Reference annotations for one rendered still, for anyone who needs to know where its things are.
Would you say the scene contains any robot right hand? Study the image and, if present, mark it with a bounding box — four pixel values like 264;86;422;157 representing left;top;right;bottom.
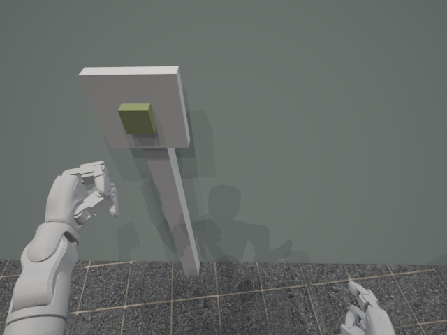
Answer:
341;281;395;335

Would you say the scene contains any button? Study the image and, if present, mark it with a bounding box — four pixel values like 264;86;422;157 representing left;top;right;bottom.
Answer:
118;103;156;134

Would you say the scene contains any robot left forearm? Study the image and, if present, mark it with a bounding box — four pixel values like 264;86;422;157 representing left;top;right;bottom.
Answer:
3;222;80;335

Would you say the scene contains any panel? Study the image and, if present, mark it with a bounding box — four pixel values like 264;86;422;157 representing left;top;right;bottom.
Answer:
78;66;200;276

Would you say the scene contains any robot left hand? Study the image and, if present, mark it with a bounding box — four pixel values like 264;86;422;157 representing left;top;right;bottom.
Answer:
45;161;119;233

